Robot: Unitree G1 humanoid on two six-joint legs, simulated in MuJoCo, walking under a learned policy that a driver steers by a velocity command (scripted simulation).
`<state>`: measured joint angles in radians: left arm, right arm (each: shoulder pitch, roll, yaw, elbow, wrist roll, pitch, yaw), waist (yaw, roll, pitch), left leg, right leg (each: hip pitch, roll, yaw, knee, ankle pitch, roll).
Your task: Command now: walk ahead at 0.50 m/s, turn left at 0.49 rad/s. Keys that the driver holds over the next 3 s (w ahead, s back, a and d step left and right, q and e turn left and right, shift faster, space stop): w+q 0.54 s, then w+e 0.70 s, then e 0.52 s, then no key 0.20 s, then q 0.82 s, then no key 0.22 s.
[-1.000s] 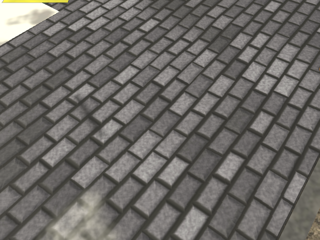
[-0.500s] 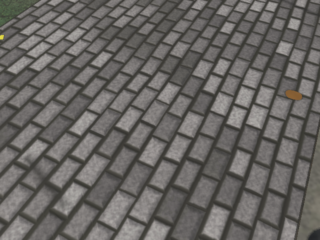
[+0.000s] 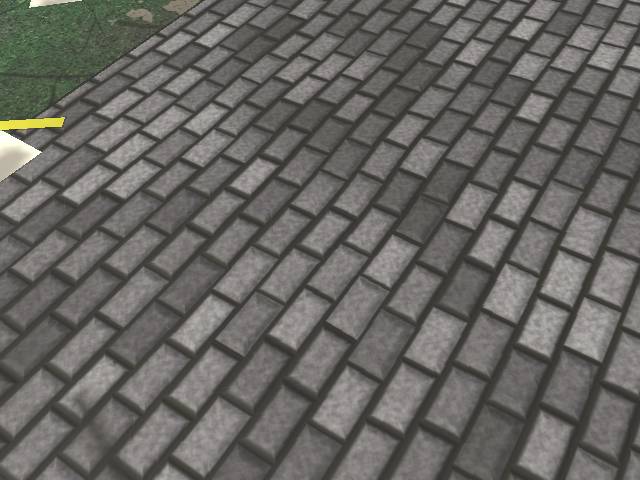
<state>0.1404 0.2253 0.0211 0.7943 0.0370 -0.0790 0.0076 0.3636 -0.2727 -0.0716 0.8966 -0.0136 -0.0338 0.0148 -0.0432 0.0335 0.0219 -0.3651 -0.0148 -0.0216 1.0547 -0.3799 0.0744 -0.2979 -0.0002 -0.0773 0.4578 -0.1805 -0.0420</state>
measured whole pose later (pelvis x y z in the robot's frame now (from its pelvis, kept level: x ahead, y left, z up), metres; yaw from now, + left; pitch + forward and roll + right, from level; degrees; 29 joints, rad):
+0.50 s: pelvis +0.24 +0.07 -0.02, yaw +18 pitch +1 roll +0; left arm 0.32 0.25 0.05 0.87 0.02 -0.06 0.00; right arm 0.13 -0.27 -0.06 0.77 -0.02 -0.01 0.03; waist 0.04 -0.01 0.07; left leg -0.40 -0.08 0.07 0.60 -0.22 0.12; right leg -0.30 -0.09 -0.06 1.20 -0.40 0.02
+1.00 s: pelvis +0.52 +0.13 -0.02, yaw +14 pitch +1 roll +0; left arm 0.12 0.24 0.04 0.78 0.04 -0.04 -0.03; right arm 0.39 -0.25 -0.03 0.93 -0.03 -0.06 -0.02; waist -0.02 0.01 0.05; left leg 0.03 -0.05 0.10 0.66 -0.45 0.06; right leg -0.46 0.06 -0.09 0.57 -0.12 -0.13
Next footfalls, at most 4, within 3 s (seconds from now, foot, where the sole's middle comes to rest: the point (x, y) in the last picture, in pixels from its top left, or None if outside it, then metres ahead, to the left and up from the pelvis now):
0.40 left None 0.32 0.15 -0.78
0.96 right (287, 400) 0.67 0.11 -0.78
1.46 left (213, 308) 0.93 0.29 -0.78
1.92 right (296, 343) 0.81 0.09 -0.78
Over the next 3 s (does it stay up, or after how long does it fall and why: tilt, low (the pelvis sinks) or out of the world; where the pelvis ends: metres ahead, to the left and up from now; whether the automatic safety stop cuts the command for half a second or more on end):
stays up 0.75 0.17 0.01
